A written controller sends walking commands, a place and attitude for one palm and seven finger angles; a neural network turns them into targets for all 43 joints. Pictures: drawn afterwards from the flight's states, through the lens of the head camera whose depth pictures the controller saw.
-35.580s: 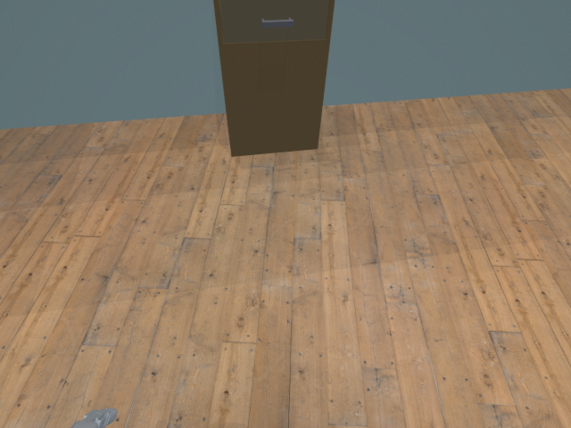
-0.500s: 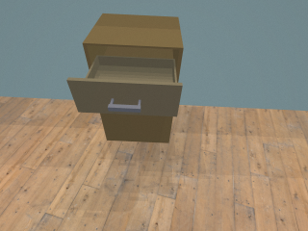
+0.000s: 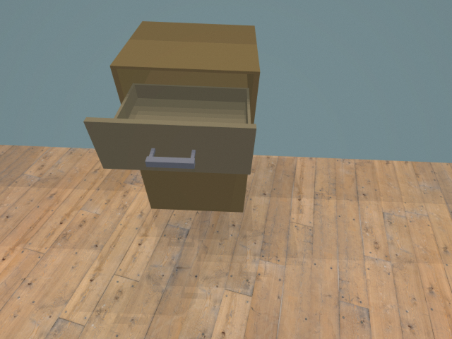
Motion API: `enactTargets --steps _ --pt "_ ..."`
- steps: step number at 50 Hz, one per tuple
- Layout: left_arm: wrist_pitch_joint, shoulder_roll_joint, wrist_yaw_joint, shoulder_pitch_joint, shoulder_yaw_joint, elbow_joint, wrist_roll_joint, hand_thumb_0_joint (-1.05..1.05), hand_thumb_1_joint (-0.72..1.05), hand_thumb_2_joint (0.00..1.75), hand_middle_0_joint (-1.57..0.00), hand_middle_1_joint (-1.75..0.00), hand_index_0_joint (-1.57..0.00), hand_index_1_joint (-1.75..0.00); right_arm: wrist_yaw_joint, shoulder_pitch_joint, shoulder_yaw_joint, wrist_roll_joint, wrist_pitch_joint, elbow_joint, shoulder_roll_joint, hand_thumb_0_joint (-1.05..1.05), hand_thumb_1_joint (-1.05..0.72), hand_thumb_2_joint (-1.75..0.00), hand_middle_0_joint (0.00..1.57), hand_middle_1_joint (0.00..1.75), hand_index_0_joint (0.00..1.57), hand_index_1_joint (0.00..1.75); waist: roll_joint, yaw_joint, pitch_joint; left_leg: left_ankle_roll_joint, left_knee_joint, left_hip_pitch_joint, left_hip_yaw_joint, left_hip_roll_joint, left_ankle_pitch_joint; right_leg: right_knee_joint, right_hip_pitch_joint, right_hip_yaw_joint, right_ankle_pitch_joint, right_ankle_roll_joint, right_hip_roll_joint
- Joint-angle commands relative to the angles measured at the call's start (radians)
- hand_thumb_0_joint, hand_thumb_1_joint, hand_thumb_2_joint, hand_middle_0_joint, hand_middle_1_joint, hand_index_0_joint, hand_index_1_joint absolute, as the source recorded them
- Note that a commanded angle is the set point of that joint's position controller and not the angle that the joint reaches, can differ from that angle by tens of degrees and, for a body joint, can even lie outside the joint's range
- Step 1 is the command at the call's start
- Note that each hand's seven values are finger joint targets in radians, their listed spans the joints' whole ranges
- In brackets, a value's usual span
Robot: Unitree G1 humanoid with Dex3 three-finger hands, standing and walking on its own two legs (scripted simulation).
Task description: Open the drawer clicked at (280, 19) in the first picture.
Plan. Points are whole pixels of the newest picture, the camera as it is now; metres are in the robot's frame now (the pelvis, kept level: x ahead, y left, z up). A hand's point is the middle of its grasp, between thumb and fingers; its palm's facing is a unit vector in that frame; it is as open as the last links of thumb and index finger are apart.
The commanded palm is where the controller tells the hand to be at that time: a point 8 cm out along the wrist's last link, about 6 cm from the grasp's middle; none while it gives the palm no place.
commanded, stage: shuffle to correct the standing spot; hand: left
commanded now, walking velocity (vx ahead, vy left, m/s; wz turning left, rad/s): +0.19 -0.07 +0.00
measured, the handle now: (171, 157) +0.59 +0.19 -0.06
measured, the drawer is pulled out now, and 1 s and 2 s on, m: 0.30 0.30 0.30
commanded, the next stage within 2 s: come to a stop and stand still in 0.12 s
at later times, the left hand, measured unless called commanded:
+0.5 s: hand out of the picture +0.07 +0.16 -0.18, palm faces +0.05 -0.98 -0.17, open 7.3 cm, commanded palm none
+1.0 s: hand out of the picture +0.11 +0.14 -0.18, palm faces +0.09 -0.98 -0.18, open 7.2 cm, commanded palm none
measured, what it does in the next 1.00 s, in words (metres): steps on the spot: right foot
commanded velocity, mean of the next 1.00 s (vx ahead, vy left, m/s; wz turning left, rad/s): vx -0.02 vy -0.02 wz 0.00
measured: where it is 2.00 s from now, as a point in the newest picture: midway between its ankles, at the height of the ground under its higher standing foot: outside the picture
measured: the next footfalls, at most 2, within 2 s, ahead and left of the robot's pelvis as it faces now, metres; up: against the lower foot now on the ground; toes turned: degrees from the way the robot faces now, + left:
right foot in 0.62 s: +0.13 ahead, -0.15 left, +0.00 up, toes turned -2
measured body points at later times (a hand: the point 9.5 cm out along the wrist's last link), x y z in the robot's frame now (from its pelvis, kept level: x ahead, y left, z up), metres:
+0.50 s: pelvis +0.08 +0.00 +0.00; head +0.12 +0.02 +0.45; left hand +0.07 +0.22 -0.17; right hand +0.07 -0.21 -0.16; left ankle +0.05 +0.08 -0.74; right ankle +0.07 -0.13 -0.73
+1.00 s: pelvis +0.07 -0.04 +0.00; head +0.08 -0.02 +0.45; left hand +0.10 +0.19 -0.16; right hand +0.11 -0.27 -0.15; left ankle +0.04 +0.08 -0.74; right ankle +0.09 -0.14 -0.74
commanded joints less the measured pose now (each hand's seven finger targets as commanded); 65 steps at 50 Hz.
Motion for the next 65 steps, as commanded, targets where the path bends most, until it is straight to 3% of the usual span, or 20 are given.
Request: enactTargets --steps 1,3,5,11,13,15,17,21,29,31,32,34,40,43,46,58,59,60,62,65 --pt "-0.02 0.069 0.006 0.123 0.009 -0.002 -0.001 0.0 0.9 0.9 -0.2 -0.3 -0.2 -0.3 -0.007 0.014 -0.007 -0.002 -0.021 -0.057 -0.069 0.0 -0.9 -0.9 0.2 0.3 0.2 0.3 -0.085 0.021 0.179 -0.011 -0.05 -0.116 -0.154 0.11 -0.287 -0.19 -0.077 0.189 -0.238 -0.061 -0.11" --pt "-0.025 0.1 0.011 0.125 0.014 0.004 -0.008 0.0 0.9 0.9 -0.2 -0.3 -0.2 -0.3 -0.002 0.008 0.007 -0.002 -0.026 -0.064 -0.037 0.0 -0.9 -0.9 0.2 0.3 0.2 0.3 -0.177 0.018 0.18 -0.03 0.117 -0.16 -0.063 0.056 -0.176 -0.277 -0.053 0.307 -0.339 -0.105 -0.189" --pt "-0.031 0.108 0.014 0.116 0.018 0.0 -0.01 0.0 0.9 0.9 -0.2 -0.3 -0.2 -0.3 0.002 -0.01 0.008 -0.005 -0.027 -0.074 -0.034 0.0 -0.9 -0.9 0.2 0.3 0.2 0.3 -0.165 0.014 0.199 -0.035 0.233 -0.184 -0.049 0.068 -0.141 -0.323 -0.063 0.355 -0.332 -0.144 -0.243" --pt "-0.038 0.114 0.008 0.081 0.021 0.005 -0.001 0.0 0.9 0.9 -0.2 -0.3 -0.2 -0.3 -0.001 0.014 0.011 0.001 -0.048 -0.07 -0.021 0.0 -0.9 -0.9 0.2 0.3 0.2 0.3 -0.035 -0.014 0.158 -0.041 0.113 -0.072 -0.017 0.079 -0.106 -0.15 -0.008 0.195 0.13 -0.14 -0.191" --pt "-0.033 0.071 0.006 0.07 0.013 0.008 -0.007 0.0 0.9 0.9 -0.2 -0.3 -0.2 -0.3 -0.019 0.103 0.009 0.001 -0.062 -0.023 -0.063 0.0 -0.9 -0.9 0.2 0.3 0.2 0.3 0.111 -0.03 0.102 -0.01 0.005 0.139 -0.123 0.159 0.257 0.05 -0.089 0.062 0.307 -0.056 -0.076" --pt "-0.021 0.041 0.021 0.055 -0.004 0.002 -0.011 0.0 0.9 0.9 -0.2 -0.3 -0.2 -0.3 -0.043 0.155 0.009 0.001 -0.051 0.011 -0.123 0.0 -0.9 -0.9 0.2 0.3 0.2 0.3 0.259 -0.026 0.059 0.098 -0.028 0.237 -0.286 0.345 0.818 0.202 -0.158 -0.021 -0.049 0.013 -0.02" --pt "-0.004 0.057 0.035 0.026 -0.004 0.0 -0.012 0.0 0.9 0.9 -0.2 -0.3 -0.2 -0.3 -0.052 0.119 0.024 0.002 -0.043 0.008 -0.113 0.0 -0.9 -0.9 0.2 0.3 0.2 0.3 0.19 -0.014 0.096 0.116 -0.029 0.212 -0.259 0.359 1.094 0.227 -0.152 0.027 -0.2 0.02 -0.046" --pt "0.018 0.077 0.032 -0.012 0.009 -0.038 -0.006 0.0 0.9 0.9 -0.2 -0.3 -0.2 -0.3 -0.056 0.048 0.001 0.004 -0.027 -0.033 -0.151 0.0 -0.9 -0.9 0.2 0.3 0.2 0.3 0.085 0.005 0.082 0.086 -0.022 0.211 -0.222 0.319 1.005 0.147 -0.126 0.0 -0.075 0.02 -0.045" --pt "0.037 0.111 0.017 -0.076 0.038 -0.098 0.003 0.0 0.9 0.9 -0.2 -0.3 -0.2 -0.3 -0.04 -0.064 -0.039 -0.008 0.001 -0.084 -0.172 0.0 -0.9 -0.9 0.2 0.3 0.2 0.3 0.116 0.037 0.056 0.052 0.003 0.056 -0.175 0.289 0.549 0.109 -0.017 0.003 0.073 0.012 -0.046" --pt "0.019 0.162 0.019 -0.07 0.039 -0.099 0.007 0.0 0.9 0.9 -0.2 -0.3 -0.2 -0.3 -0.031 -0.052 -0.038 -0.001 0.006 -0.092 -0.134 0.0 -0.9 -0.9 0.2 0.3 0.2 0.3 -0.047 0.03 0.013 -0.03 0.115 -0.004 -0.104 0.162 0.235 -0.009 0.069 0.114 0.473 -0.017 -0.13" --pt "0.014 0.206 0.02 -0.093 0.039 -0.101 0.007 0.0 0.9 0.9 -0.2 -0.3 -0.2 -0.3 -0.025 -0.03 -0.035 0.007 0.013 -0.094 -0.098 0.0 -0.9 -0.9 0.2 0.3 0.2 0.3 -0.149 0.009 0.014 -0.069 0.186 -0.033 -0.036 0.084 -0.02 -0.037 0.065 0.199 0.632 -0.072 -0.249" --pt "0.009 0.228 0.021 -0.133 0.035 -0.105 0.001 0.0 0.9 0.9 -0.2 -0.3 -0.2 -0.3 -0.022 -0.048 -0.028 0.008 0.036 -0.096 -0.061 0.0 -0.9 -0.9 0.2 0.3 0.2 0.3 -0.217 0.011 0.023 -0.083 0.341 -0.036 -0.075 0.063 -0.325 -0.114 0.01 0.224 0.648 -0.159 -0.312" --pt "0.003 0.228 0.026 -0.208 0.029 -0.11 -0.002 0.0 0.9 0.9 -0.2 -0.3 -0.2 -0.3 -0.015 -0.057 -0.013 0.012 0.025 -0.08 -0.075 0.0 -0.9 -0.9 0.2 0.3 0.2 0.3 -0.146 -0.004 0.011 -0.096 0.139 0.01 -0.077 0.075 -0.194 -0.061 0.048 0.15 0.589 -0.143 -0.239" --pt "0.005 0.189 0.018 -0.215 0.022 -0.108 -0.017 0.0 0.9 0.9 -0.2 -0.3 -0.2 -0.3 -0.016 -0.047 -0.012 0.0 0.0 -0.063 -0.125 0.0 -0.9 -0.9 0.2 0.3 0.2 0.3 0.052 -0.002 -0.006 -0.066 -0.058 0.147 -0.155 0.161 0.158 -0.017 -0.026 0.079 0.327 -0.023 -0.122" --pt "0.011 0.176 0.016 -0.206 0.014 -0.082 -0.006 0.0 0.9 0.9 -0.2 -0.3 -0.2 -0.3 -0.004 -0.165 -0.002 -0.001 0.0 -0.079 -0.136 0.0 -0.9 -0.9 0.2 0.3 0.2 0.3 0.154 0.038 0.065 -0.047 -0.131 -0.014 -0.181 0.191 0.014 -0.086 0.062 0.06 0.14 0.023 -0.084" --pt "-0.011 0.174 0.01 -0.143 -0.01 -0.015 -0.01 0.0 0.9 0.9 -0.2 -0.3 -0.2 -0.3 -0.004 -0.088 0.015 0.003 -0.008 -0.046 -0.142 0.0 -0.9 -0.9 0.2 0.3 0.2 0.3 0.001 0.013 0.107 -0.063 -0.161 0.073 -0.135 0.147 -0.016 -0.2 0.011 0.08 0.112 0.022 -0.107" --pt "-0.031 0.201 0.053 -0.075 -0.021 0.015 0.0 0.0 0.9 0.9 -0.2 -0.3 -0.2 -0.3 0.006 -0.139 0.013 0.013 -0.029 -0.116 -0.191 0.0 -0.9 -0.9 0.2 0.3 0.2 0.3 0.073 0.025 0.126 -0.077 0.017 0.015 -0.099 0.159 0.084 -0.114 -0.007 0.087 0.37 0.016 -0.146" --pt "-0.04 0.237 0.042 -0.107 -0.018 -0.025 -0.009 0.0 0.9 0.9 -0.2 -0.3 -0.2 -0.3 0.01 -0.094 0.02 0.006 -0.019 -0.14 -0.136 0.0 -0.9 -0.9 0.2 0.3 0.2 0.3 0.092 -0.007 0.051 -0.076 -0.002 0.029 -0.116 0.103 -0.082 -0.133 -0.002 0.134 0.152 -0.021 -0.166" --pt "-0.043 0.233 0.024 -0.142 -0.018 -0.042 -0.009 0.0 0.9 0.9 -0.2 -0.3 -0.2 -0.3 0.014 -0.057 0.026 -0.004 -0.027 -0.137 -0.141 0.0 -0.9 -0.9 0.2 0.3 0.2 0.3 0.084 -0.014 0.041 -0.062 -0.04 0.044 -0.135 0.115 -0.065 -0.122 -0.047 0.105 -0.031 -0.029 -0.129" --pt "-0.036 0.193 0.014 -0.14 -0.027 -0.039 -0.012 0.0 0.9 0.9 -0.2 -0.3 -0.2 -0.3 0.008 -0.035 0.031 0.002 -0.035 -0.147 -0.156 0.0 -0.9 -0.9 0.2 0.3 0.2 0.3 0.027 -0.011 0.05 -0.037 -0.073 0.016 -0.169 0.14 -0.021 -0.087 -0.028 0.069 0.027 -0.019 -0.098"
